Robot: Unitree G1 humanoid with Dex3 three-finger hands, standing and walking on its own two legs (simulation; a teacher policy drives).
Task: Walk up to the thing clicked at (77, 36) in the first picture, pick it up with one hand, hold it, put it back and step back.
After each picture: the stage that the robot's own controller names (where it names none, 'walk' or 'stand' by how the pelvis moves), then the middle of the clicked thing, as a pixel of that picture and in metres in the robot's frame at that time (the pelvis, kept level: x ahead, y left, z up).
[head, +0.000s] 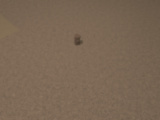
stand; (77, 39) +1.37 +0.07 -0.72
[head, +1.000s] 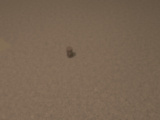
walk; (69, 52) +1.25 +0.24 -0.71
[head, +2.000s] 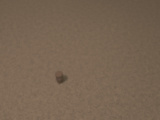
walk; (59, 77) +0.81 +0.26 -0.71
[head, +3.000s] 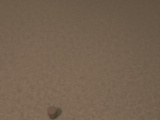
stand; (52, 112) +0.46 +0.20 -0.70
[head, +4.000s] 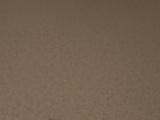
stand; out of the picture +0.42 +0.22 -0.72
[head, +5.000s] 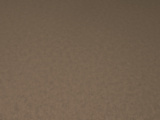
stand; out of the picture +0.39 +0.22 -0.73
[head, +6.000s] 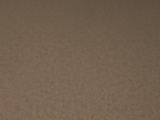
stand; out of the picture +0.39 +0.22 -0.73
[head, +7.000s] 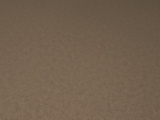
stand; out of the picture +0.38 +0.22 -0.73
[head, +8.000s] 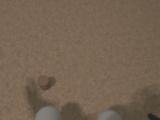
go down; (44, 83) +0.44 +0.20 -0.53
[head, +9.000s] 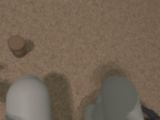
go down; (18, 47) +0.48 +0.25 -0.31
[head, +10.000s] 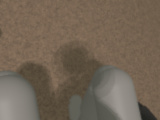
close in; out of the picture +0.46 +0.28 -0.25
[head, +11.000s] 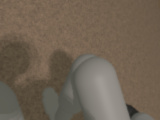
close; out of the picture +0.45 +0.31 -0.23
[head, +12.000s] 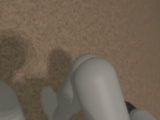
close; out of the picture +0.42 +0.29 -0.23
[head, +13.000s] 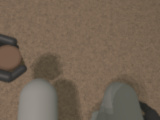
lift; (11, 62) +0.35 +0.24 -0.06
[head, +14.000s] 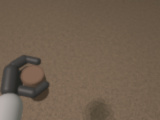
hold; (36, 84) +0.32 +0.16 +0.05
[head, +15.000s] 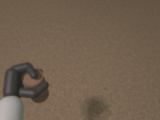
hold; (36, 86) +0.33 +0.17 +0.00
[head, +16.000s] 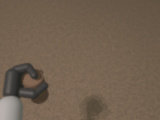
hold; (36, 87) +0.33 +0.17 -0.01
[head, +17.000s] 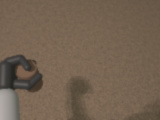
crouch; (30, 77) +0.36 +0.18 -0.06
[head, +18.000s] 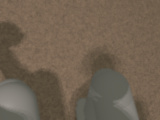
lower; out of the picture +0.48 +0.27 -0.11
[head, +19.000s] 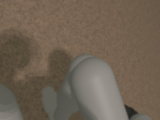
lower; out of the picture +0.42 +0.31 -0.23
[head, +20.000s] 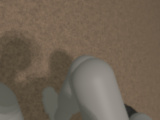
lower; out of the picture +0.42 +0.32 -0.23
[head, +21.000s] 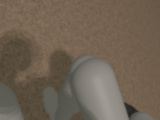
lower; out of the picture +0.42 +0.32 -0.23
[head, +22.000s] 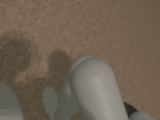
lower; out of the picture +0.42 +0.31 -0.23
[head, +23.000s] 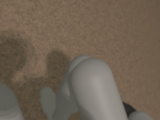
open; out of the picture +0.43 +0.31 -0.23
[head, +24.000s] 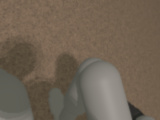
stand; out of the picture +0.42 +0.30 -0.23
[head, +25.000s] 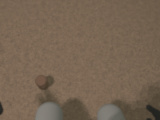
walk; (42, 82) +0.43 +0.22 -0.51
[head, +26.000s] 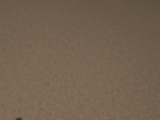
stand; out of the picture +0.39 +0.19 -0.67
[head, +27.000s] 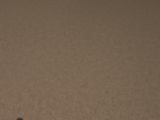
stand; out of the picture +0.39 +0.20 -0.67
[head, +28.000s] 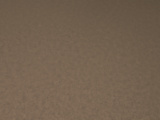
stand; out of the picture +0.39 +0.19 -0.71
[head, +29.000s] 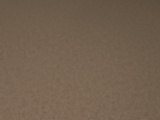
stand; out of the picture +0.40 +0.21 -0.73
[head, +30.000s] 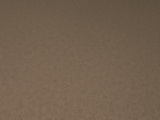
stand; out of the picture +0.38 +0.22 -0.73
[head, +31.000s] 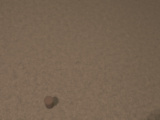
walk; (49, 102) +0.44 +0.18 -0.71
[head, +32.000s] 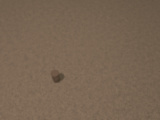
walk; (55, 76) +0.71 +0.26 -0.69
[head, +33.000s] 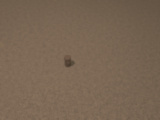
stand; (67, 61) +1.04 +0.16 -0.71
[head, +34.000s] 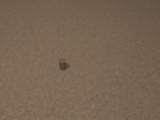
stand; (62, 64) +0.99 +0.19 -0.72
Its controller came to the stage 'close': yes
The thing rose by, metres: 0.72
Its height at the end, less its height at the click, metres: +0.00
